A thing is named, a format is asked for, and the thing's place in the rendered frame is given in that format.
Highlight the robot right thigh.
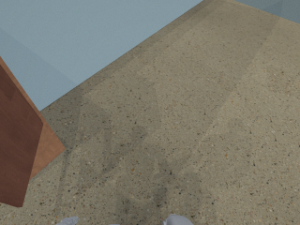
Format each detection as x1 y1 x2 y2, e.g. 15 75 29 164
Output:
162 215 193 225

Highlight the cupboard door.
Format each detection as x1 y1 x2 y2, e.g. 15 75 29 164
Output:
0 66 44 208

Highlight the left robot hand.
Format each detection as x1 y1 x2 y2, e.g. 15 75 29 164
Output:
56 216 79 225

